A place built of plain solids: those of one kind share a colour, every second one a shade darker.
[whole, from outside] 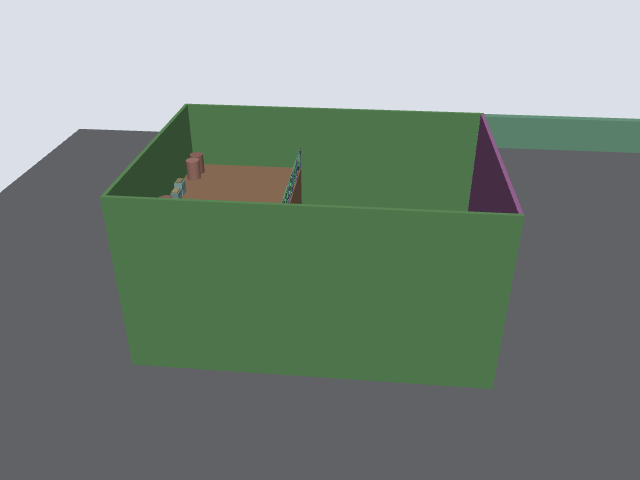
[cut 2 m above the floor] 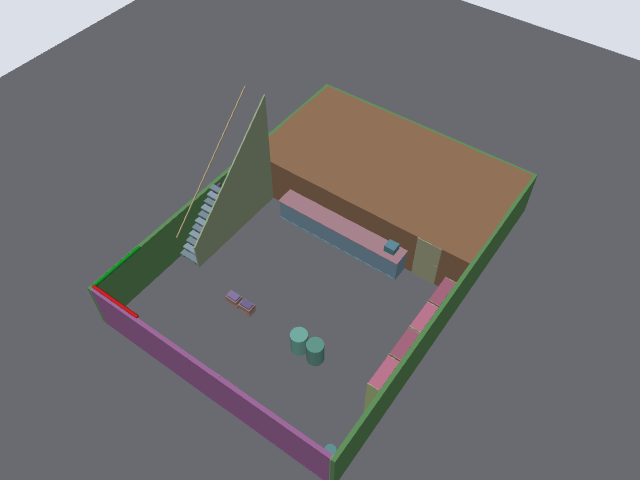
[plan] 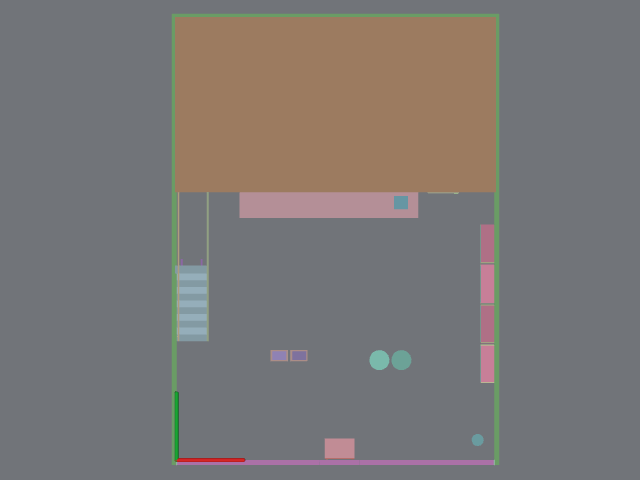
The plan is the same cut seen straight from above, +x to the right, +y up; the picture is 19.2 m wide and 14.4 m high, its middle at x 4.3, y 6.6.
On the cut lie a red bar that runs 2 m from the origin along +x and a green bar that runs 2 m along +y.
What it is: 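A wine merchant's shop at street level behind a glazed front, one room two levels high, with a raised rear level reached by one straight flight, fitted out in the 1990s to 2020s; 9.5 x 13.2 m, 7.13 m high throughout; its front glazed onto the street; the raised level 4.21 m over the floor, over the rear 5.2 m, open to the hall behind a guard 1.0 m high along its edge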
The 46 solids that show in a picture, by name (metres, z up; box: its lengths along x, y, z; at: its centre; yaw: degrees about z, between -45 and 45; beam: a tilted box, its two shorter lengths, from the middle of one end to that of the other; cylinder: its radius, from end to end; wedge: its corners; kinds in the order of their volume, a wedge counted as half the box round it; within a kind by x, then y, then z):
{
 "upper_1": {"box": [9.63, 5.26, 4.26], "at": [4.76, 10.66, 2.08]},
 "wall_1": {"box": [0.15, 13.54, 7.18], "at": [-0.07, 6.62, 3.54]},
 "wall_2": {"box": [9.83, 0.15, 7.18], "at": [4.76, 13.31, 3.54]},
 "wall_3": {"box": [0.15, 13.54, 7.18], "at": [9.61, 6.62, 3.54]},
 "street_hedge_1": {"box": [0.6, 15.85, 2.25], "at": [24.23, -8.07, 1.07]},
 "window_wall_1": {"box": [4.29, 0.15, 7.18], "at": [2.15, -0.07, 3.54]},
 "window_wall_2": {"box": [1.2, 0.15, 7.18], "at": [4.89, -0.07, 3.54]},
 "window_wall_3": {"box": [4.04, 0.15, 7.18], "at": [7.51, -0.07, 3.54]},
 "counter_1": {"box": [5.33, 0.7, 1.05], "at": [4.57, 7.67, 0.47]},
 "shelves_body_1": {"box": [0.4, 1.16, 2.1], "at": [9.33, 2.88, 1.0]},
 "shelves_body_2": {"box": [0.4, 1.16, 2.1], "at": [9.33, 4.08, 1.0]},
 "shelves_body_3": {"box": [0.4, 1.16, 2.1], "at": [9.33, 5.29, 1.0]},
 "shelves_body_4": {"box": [0.4, 1.16, 2.1], "at": [9.33, 6.49, 1.0]},
 "stair_guard_1": {"wedge": [[0.9, 3.56, -0.02], [0.9, 3.56, 1.13], [0.9, 8.04, -0.02], [0.9, 8.04, 5.17], [0.96, 3.56, -0.02], [0.96, 3.56, 1.13], [0.96, 8.04, -0.02], [0.96, 8.04, 5.17]]},
 "barrel_1": {"cylinder": 0.3, "from": [6.08, 3.0, 0.0], "to": [6.08, 3.0, 0.88]},
 "barrel_2": {"cylinder": 0.3, "from": [6.74, 3.0, 0.0], "to": [6.74, 3.0, 0.88]},
 "upper_barrel_1": {"cylinder": 0.3, "from": [7.92, 12.78, 4.21], "to": [7.92, 12.78, 5.09]},
 "upper_barrel_2": {"cylinder": 0.3, "from": [8.58, 12.78, 4.21], "to": [8.58, 12.78, 5.09]},
 "stair_wall_rail_1": {"wedge": [[0.04, 3.56, 1.09], [0.04, 3.56, 1.14], [0.04, 8.03, 5.11], [0.04, 8.03, 5.17], [0.07, 3.56, 1.09], [0.07, 3.56, 1.14], [0.07, 8.03, 5.11], [0.07, 8.03, 5.17]]},
 "counter_top_1": {"box": [5.37, 0.78, 0.04], "at": [4.57, 7.65, 1.02]},
 "stair_step_1": {"box": [0.96, 0.24, 0.06], "at": [0.43, 3.69, 0.15]},
 "stair_step_2": {"box": [0.96, 0.24, 0.06], "at": [0.43, 3.89, 0.33]},
 "stair_step_3": {"box": [0.96, 0.24, 0.06], "at": [0.43, 4.09, 0.52]},
 "stair_step_4": {"box": [0.96, 0.24, 0.06], "at": [0.43, 4.29, 0.7]},
 "stair_step_5": {"box": [0.96, 0.24, 0.06], "at": [0.43, 4.5, 0.88]},
 "stair_step_6": {"box": [0.96, 0.24, 0.06], "at": [0.43, 4.7, 1.07]},
 "stair_step_7": {"box": [0.96, 0.24, 0.06], "at": [0.43, 4.9, 1.25]},
 "stair_step_8": {"box": [0.96, 0.24, 0.06], "at": [0.43, 5.11, 1.43]},
 "stair_step_9": {"box": [0.96, 0.24, 0.06], "at": [0.43, 5.31, 1.61]},
 "stair_step_10": {"box": [0.96, 0.24, 0.06], "at": [0.43, 5.51, 1.8]},
 "stair_step_11": {"box": [0.96, 0.24, 0.06], "at": [0.43, 5.72, 1.98]},
 "crate_1": {"box": [0.5, 0.34, 0.19], "at": [3.07, 3.13, 0.29]},
 "crate_2": {"box": [0.5, 0.34, 0.24], "at": [3.67, 3.13, 0.07]},
 "crate_3": {"box": [0.5, 0.34, 0.19], "at": [3.68, 3.13, 0.29]},
 "front_foot_1": {"box": [4.04, 0.15, 0.12], "at": [7.51, -0.07, 0.01]},
 "upper_crate_1": {"box": [0.5, 0.34, 0.19], "at": [5.66, 12.91, 4.49]},
 "upper_crate_2": {"box": [0.5, 0.34, 0.19], "at": [6.25, 12.91, 4.68]},
 "service_door_1": {"box": [0.95, 0.03, 2.1], "at": [8.01, 8.02, 1.0]},
 "till_1": {"box": [0.42, 0.4, 0.28], "at": [6.73, 7.72, 1.18]},
 "plant_pot_1": {"cylinder": 0.18, "from": [9.03, 0.6, 0.0], "to": [9.03, 0.6, 0.38]},
 "door_mat_1": {"box": [0.9, 0.6, 0.07], "at": [4.89, 0.35, -0.02]},
 "shelves_cheek_1": {"box": [0.41, 0.032, 2.1], "at": [9.32, 2.32, 1.0]},
 "necks_1": {"box": [0.42, 0.26, 0.07], "at": [3.08, 3.13, 0.42]},
 "necks_2": {"box": [0.42, 0.26, 0.07], "at": [3.68, 3.13, 0.42]},
 "counter_kick_1": {"box": [5.33, 0.012, 0.15], "at": [4.57, 7.31, 0.03]},
 "upper_necks_1": {"box": [0.42, 0.26, 0.07], "at": [5.65, 12.91, 4.62]}
}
